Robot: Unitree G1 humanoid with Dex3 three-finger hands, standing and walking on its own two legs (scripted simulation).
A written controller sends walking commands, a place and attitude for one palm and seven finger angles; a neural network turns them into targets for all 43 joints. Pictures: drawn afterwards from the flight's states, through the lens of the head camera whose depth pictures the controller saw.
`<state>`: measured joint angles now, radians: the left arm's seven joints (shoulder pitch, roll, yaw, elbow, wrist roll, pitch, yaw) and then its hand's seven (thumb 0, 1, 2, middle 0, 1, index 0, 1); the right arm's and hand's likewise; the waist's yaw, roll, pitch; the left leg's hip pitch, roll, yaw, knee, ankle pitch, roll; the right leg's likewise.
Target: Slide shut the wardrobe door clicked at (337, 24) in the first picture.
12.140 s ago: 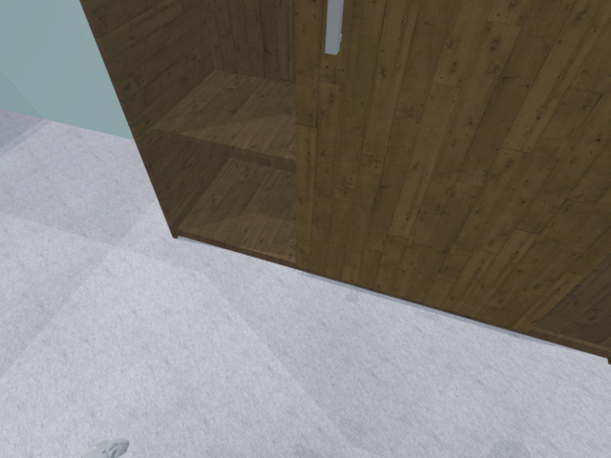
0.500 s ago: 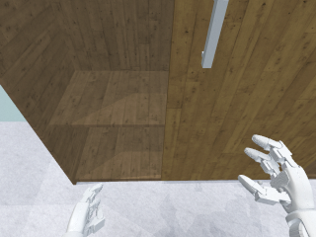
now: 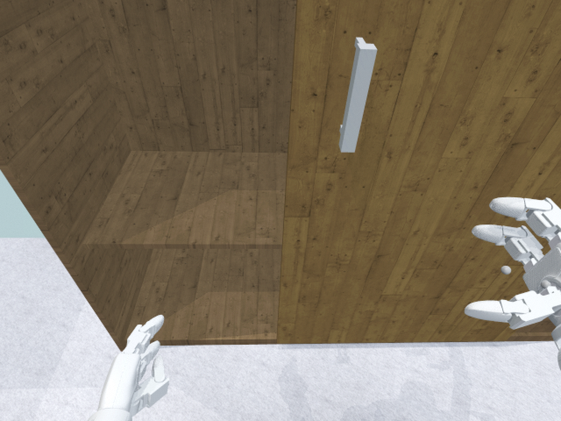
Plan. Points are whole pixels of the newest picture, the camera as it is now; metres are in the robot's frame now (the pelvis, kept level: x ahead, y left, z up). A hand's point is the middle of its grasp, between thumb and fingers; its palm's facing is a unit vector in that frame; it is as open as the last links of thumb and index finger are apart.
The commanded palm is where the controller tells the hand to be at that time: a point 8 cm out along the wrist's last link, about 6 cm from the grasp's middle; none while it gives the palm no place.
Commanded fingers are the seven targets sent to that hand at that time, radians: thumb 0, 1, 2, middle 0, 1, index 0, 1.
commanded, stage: raise the hand with hooked fingers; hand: right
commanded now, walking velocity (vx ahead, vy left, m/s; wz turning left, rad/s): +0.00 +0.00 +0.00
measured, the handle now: (353, 96) +0.54 -0.11 +0.24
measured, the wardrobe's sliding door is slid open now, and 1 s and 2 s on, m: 0.55 0.55 0.55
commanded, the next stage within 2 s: move the hooked fingers beside the handle in 0.90 s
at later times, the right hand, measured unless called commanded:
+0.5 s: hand out of the picture +0.28 -0.28 +0.27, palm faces +0.10 +0.99 -0.13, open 14.0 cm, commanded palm +0.24 -0.31 +0.26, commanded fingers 0.00 0.50 -0.30 0.30 1.20 0.30 1.20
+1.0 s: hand (547, 196) +0.27 -0.26 +0.26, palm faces +0.08 +0.99 -0.13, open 14.0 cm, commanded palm +0.24 -0.30 +0.26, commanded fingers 0.00 0.50 -0.30 0.30 1.20 0.30 1.20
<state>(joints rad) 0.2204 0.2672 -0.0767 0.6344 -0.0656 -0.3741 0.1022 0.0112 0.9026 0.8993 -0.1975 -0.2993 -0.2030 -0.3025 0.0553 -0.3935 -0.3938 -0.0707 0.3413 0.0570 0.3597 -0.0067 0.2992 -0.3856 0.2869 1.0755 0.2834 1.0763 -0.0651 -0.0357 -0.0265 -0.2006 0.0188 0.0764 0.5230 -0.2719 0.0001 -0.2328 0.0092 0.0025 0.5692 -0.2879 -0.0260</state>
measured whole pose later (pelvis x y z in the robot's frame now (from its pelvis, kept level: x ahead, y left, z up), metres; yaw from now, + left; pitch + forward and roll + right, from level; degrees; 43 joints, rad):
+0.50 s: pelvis +0.00 +0.01 +0.01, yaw -1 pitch -3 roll +0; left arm 0.19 0.28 -0.12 0.65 -0.10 -0.24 0.08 0.01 0.90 0.90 -0.20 -0.30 -0.21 -0.30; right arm -0.29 -0.59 -0.53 0.10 0.34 0.34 0.48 -0.01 0.50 -0.30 0.30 1.20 0.30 1.20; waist -0.07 -0.07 -0.05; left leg -0.15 0.02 0.09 0.45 -0.25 0.01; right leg -0.17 0.01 0.02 0.47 -0.24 -0.01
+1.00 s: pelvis +0.00 +0.02 +0.01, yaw +0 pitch -4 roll +0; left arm 0.18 0.28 -0.11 0.64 -0.10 -0.25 0.09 0.01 0.90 0.90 -0.20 -0.30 -0.20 -0.30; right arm -0.24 -0.55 -0.53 0.06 0.35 0.33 0.47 -0.02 0.50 -0.30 0.30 1.20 0.30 1.20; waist -0.07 -0.08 -0.04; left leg -0.15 0.00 0.09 0.47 -0.25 0.03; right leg -0.17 0.00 0.02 0.48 -0.24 0.00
